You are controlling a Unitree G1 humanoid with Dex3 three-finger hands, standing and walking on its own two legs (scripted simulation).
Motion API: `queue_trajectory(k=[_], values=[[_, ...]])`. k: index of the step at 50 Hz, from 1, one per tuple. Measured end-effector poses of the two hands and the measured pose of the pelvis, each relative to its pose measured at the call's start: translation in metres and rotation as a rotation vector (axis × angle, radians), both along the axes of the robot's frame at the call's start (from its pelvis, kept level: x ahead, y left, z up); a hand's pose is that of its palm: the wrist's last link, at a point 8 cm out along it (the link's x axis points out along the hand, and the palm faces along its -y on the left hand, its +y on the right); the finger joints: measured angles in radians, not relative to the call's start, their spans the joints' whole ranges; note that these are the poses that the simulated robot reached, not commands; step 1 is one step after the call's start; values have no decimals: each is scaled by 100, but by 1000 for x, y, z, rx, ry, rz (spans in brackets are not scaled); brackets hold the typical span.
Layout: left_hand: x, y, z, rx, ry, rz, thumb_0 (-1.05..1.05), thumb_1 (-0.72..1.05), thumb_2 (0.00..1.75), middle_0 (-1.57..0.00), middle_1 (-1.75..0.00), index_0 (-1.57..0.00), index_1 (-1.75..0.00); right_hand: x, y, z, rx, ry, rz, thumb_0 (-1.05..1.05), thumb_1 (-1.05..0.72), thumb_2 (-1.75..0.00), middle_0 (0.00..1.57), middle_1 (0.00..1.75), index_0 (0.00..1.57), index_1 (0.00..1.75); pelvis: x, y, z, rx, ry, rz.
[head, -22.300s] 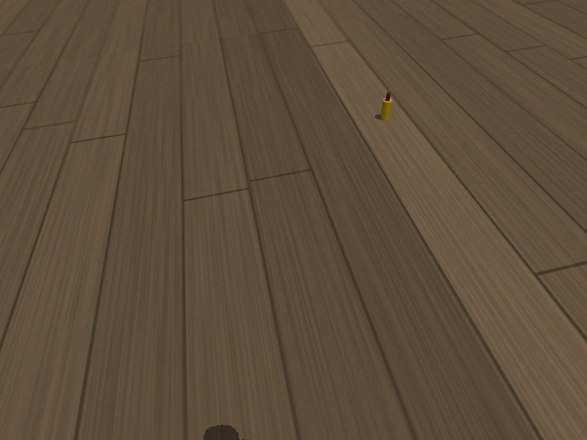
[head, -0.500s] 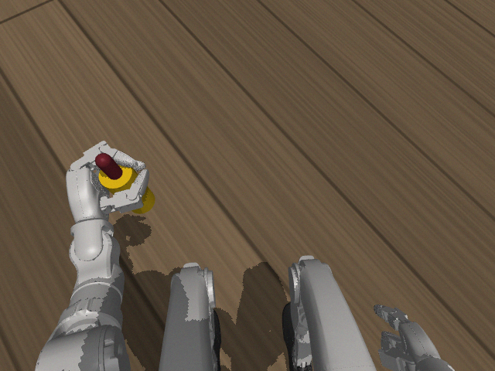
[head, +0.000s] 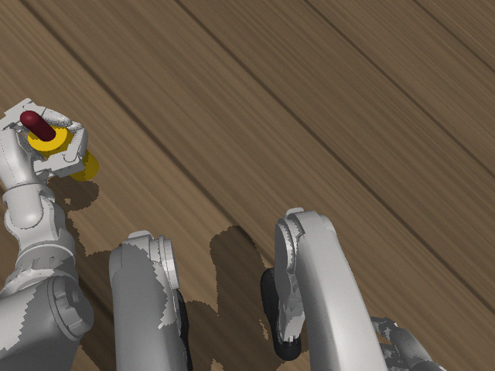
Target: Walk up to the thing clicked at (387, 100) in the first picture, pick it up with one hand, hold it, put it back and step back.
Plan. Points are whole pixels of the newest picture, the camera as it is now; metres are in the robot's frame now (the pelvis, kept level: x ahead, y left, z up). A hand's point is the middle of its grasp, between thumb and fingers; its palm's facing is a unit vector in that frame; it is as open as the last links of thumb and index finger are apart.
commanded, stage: crouch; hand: left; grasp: from the side
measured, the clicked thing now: (60, 146) +0.47 +0.26 -0.07
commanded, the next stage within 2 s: lower in 0.58 s
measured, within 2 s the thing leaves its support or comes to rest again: neither
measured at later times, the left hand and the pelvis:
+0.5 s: hand (77, 157) +0.48 +0.26 -0.13, palm faces +0.24 -0.97 -0.03, open 5.5 cm; pelvis +0.00 +0.00 -0.05, yaw -4 degrees
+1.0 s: hand (90, 169) +0.48 +0.26 -0.20, palm faces +0.26 -0.96 -0.03, open 5.5 cm; pelvis +0.00 +0.01 -0.06, yaw -7 degrees
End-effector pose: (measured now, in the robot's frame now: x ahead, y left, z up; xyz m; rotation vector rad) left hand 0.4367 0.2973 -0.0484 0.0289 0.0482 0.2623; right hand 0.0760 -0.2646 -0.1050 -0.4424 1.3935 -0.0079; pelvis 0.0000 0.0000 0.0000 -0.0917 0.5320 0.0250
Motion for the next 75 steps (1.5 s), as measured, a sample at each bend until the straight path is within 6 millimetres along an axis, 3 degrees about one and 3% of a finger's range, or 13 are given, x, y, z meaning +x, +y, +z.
queue_trajectory(k=[6,13,27,39,53,64,75], values=[[5,3,-27,-18,0,4,2,7,103,-86,-99,-109,-114,-6,-1,-11,-23,25,15,1,-92,-90,20,30,20,30,1,2,-18,-17,-19,-12],[5,8,-53,-5,7,-5,2,7,102,-86,-100,-109,-114,2,-3,-19,-50,35,60,1,-91,-90,20,30,20,30,2,4,-32,-34,-38,-22],[8,9,-85,-8,11,-13,2,8,101,-86,-100,-109,-114,20,-6,-27,-84,35,154,0,-91,-90,20,30,20,30,3,5,-50,-62,-87,-37],[10,11,-108,-5,18,-10,2,8,101,-86,-99,-109,-114,12,-3,-25,-107,72,191,0,-91,-90,20,30,21,30,2,8,-57,-87,-114,-49],[9,10,-153,-14,44,3,2,8,101,-86,-99,-109,-113,12,-1,-17,-162,118,304,0,-91,-90,20,30,21,30,-1,11,-66,-124,-179,-72],[16,11,-170,-5,47,-5,2,8,101,-87,-99,-110,-113,20,4,-9,-203,131,376,0,-92,-90,20,30,21,30,0,16,-69,-160,-205,-82],[10,9,-185,-23,53,37,2,8,101,-87,-99,-110,-113,23,8,-4,-229,137,434,0,-91,-90,20,30,21,30,-4,18,-71,-180,-239,-95]])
